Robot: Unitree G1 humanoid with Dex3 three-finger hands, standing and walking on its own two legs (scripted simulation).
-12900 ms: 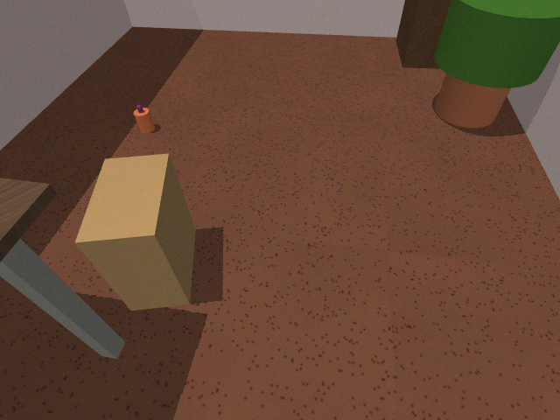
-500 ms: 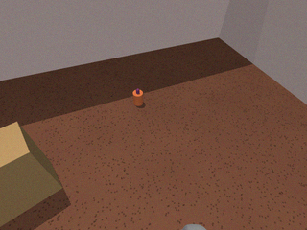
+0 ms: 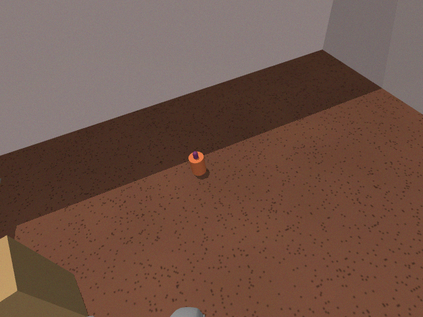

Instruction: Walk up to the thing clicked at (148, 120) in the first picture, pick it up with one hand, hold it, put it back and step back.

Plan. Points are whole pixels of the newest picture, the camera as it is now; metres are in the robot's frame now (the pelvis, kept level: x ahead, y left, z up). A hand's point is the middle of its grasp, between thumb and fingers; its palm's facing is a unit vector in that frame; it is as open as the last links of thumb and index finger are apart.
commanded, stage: walk up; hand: left
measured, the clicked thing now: (197, 161) +1.03 +0.23 -0.69
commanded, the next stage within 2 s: none
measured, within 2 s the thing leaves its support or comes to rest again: neither
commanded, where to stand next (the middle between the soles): +0.67 +0.02 m, yaw +0 degrees
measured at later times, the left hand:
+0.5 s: hand (121, 263) +0.27 +0.28 -0.16, palm faces -0.03 -0.95 -0.31, open 7.4 cm
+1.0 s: hand (153, 191) +0.45 +0.22 -0.11, palm faces -0.01 -0.91 -0.42, open 7.4 cm
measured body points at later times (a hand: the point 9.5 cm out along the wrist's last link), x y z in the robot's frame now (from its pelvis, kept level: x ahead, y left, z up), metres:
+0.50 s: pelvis +0.23 +0.02 +0.00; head +0.25 +0.04 +0.45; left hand +0.27 +0.33 -0.13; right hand +0.33 -0.28 -0.09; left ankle +0.27 +0.13 -0.74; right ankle +0.20 -0.13 -0.66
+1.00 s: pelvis +0.40 -0.05 +0.00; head +0.40 -0.09 +0.45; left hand +0.44 +0.27 -0.08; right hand +0.46 -0.36 -0.14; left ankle +0.44 +0.13 -0.67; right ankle +0.44 -0.14 -0.74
